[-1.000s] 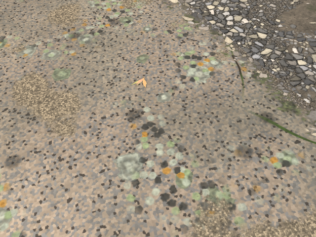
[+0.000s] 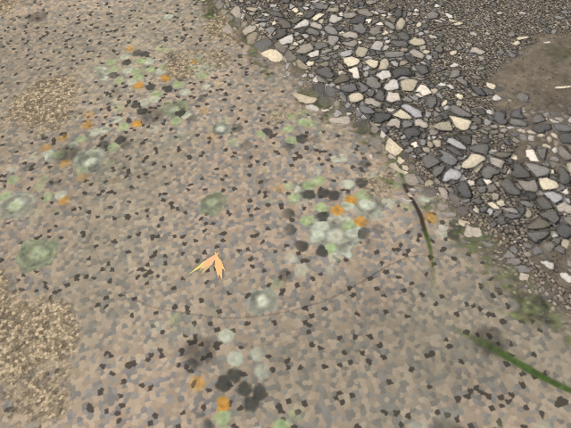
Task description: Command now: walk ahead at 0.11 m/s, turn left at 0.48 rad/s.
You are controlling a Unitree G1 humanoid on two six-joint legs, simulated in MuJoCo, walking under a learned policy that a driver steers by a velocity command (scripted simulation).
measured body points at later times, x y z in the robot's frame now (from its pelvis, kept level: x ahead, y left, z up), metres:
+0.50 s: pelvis +0.02 +0.03 +0.00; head +0.05 +0.06 +0.44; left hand +0.05 +0.32 -0.13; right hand +0.21 -0.21 -0.11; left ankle +0.04 +0.11 -0.74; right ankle +0.06 -0.11 -0.69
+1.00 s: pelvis +0.01 -0.01 +0.00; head +0.05 +0.00 +0.45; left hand -0.04 +0.29 -0.10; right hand +0.26 -0.17 -0.13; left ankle -0.08 +0.08 -0.69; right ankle +0.06 -0.09 -0.74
